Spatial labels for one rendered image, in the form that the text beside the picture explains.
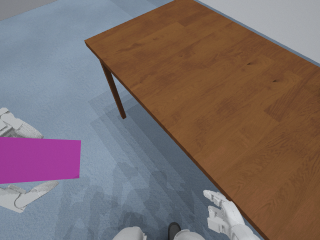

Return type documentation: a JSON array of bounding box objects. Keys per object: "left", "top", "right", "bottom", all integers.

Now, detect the table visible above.
[{"left": 84, "top": 0, "right": 320, "bottom": 240}]

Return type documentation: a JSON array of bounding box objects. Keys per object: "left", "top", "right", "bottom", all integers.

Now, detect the robot right hand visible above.
[{"left": 203, "top": 190, "right": 245, "bottom": 239}]

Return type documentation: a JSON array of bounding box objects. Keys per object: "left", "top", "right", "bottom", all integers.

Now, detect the robot left thigh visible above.
[{"left": 113, "top": 227, "right": 147, "bottom": 240}]

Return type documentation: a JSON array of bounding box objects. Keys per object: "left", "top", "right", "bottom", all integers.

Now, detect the robot left hand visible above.
[{"left": 0, "top": 107, "right": 59, "bottom": 213}]

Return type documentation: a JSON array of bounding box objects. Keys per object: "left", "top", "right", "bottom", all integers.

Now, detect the robot right forearm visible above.
[{"left": 230, "top": 224, "right": 260, "bottom": 240}]

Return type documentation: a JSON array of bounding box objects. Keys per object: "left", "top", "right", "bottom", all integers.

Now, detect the robot right foot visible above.
[{"left": 168, "top": 222, "right": 181, "bottom": 240}]

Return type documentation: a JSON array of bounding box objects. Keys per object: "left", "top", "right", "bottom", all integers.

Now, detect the sponge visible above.
[{"left": 0, "top": 137, "right": 81, "bottom": 184}]

